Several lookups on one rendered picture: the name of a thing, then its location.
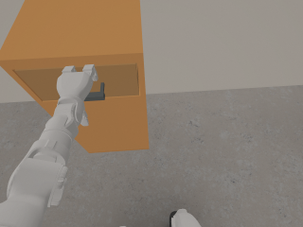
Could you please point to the robot right thigh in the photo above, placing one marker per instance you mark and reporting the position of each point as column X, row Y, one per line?
column 184, row 220

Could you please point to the robot left upper arm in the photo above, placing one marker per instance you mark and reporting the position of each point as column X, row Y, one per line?
column 37, row 185

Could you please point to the left robot hand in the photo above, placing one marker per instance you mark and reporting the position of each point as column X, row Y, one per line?
column 78, row 84

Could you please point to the cabinet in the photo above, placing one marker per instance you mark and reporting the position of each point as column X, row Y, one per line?
column 59, row 33

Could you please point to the left robot forearm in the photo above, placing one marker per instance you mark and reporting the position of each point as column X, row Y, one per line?
column 58, row 135

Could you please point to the handle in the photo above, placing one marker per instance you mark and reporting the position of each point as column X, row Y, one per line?
column 96, row 96

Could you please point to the drawer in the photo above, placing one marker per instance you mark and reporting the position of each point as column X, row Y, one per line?
column 120, row 79

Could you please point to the robot right shin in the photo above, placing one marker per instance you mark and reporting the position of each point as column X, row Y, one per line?
column 181, row 211

